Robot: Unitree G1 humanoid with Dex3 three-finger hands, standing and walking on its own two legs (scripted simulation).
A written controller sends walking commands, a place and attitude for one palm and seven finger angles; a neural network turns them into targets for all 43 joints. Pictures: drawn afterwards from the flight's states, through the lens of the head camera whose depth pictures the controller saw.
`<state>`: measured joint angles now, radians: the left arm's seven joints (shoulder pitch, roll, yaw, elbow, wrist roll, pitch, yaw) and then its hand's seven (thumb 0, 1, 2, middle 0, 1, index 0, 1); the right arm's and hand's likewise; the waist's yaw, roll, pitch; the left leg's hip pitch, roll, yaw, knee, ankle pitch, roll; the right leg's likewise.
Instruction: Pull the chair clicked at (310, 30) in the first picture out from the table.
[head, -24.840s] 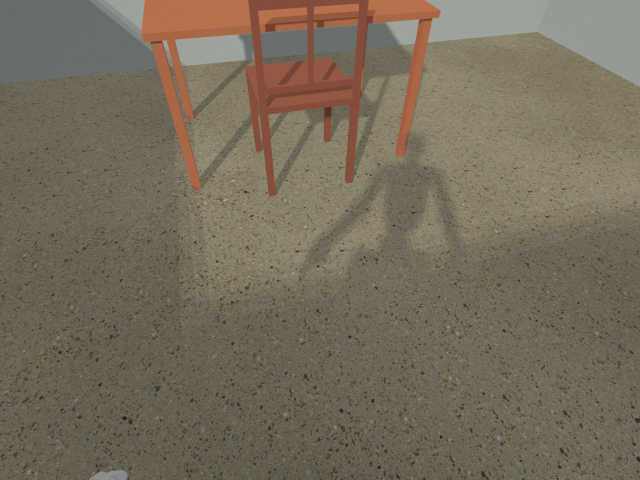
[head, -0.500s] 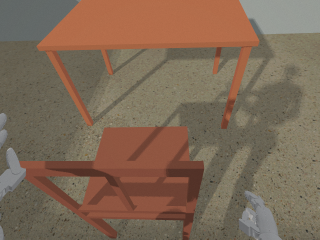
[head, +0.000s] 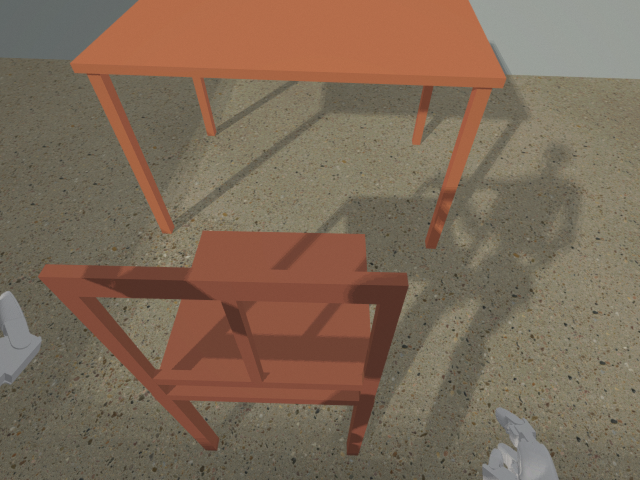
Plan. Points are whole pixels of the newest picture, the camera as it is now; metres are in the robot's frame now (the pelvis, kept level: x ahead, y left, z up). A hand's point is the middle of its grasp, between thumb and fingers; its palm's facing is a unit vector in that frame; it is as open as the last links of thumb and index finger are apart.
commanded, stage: step back with the hand held close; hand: left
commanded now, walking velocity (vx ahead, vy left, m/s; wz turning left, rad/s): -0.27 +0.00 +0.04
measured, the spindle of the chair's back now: (245, 343) +0.32 +0.14 -0.08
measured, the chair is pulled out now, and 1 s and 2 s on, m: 0.65 0.65 0.65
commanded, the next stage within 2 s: stop stepping back and stand still in 1.36 s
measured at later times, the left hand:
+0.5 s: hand (19, 341) +0.19 +0.27 +0.17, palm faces +0.48 -0.69 -0.54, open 7.4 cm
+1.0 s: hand (34, 369) +0.17 +0.25 +0.17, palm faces +0.46 -0.75 -0.48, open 7.4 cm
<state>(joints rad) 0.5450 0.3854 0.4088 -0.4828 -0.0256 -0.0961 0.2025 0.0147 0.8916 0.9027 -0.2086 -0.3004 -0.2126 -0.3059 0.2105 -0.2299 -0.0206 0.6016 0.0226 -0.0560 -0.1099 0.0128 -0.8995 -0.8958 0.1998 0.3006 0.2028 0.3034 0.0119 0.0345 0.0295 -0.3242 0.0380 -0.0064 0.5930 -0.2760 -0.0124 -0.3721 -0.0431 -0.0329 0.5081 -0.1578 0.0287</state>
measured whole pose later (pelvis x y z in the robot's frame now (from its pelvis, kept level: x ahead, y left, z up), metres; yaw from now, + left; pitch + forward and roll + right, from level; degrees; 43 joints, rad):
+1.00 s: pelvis -0.03 -0.02 -0.01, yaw +2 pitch +2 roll -2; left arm 0.53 0.41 0.46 -0.59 -0.03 -0.24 0.17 0.02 0.89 0.90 -0.21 -0.30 -0.21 -0.31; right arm 0.17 -0.19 -0.03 0.65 -0.01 -0.16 -0.07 0.01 -0.90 -0.90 0.20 0.30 0.20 0.30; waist 0.01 0.02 0.06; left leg -0.47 0.06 -0.08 0.71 -0.28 -0.04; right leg -0.42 0.01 -0.05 0.62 -0.23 0.00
